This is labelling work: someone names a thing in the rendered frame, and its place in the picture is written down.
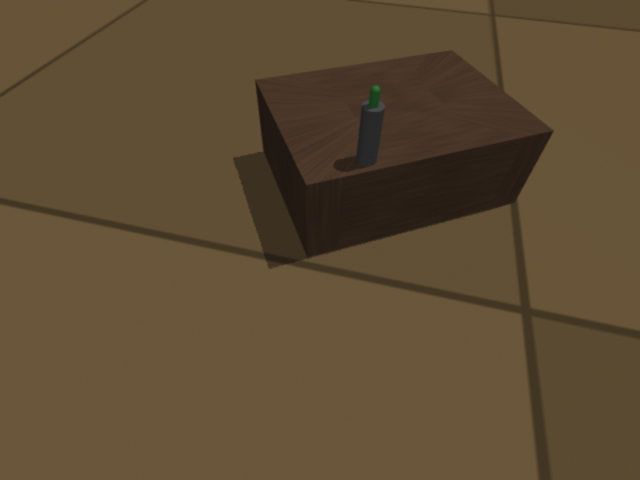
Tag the bottle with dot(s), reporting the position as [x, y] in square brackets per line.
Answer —
[371, 121]

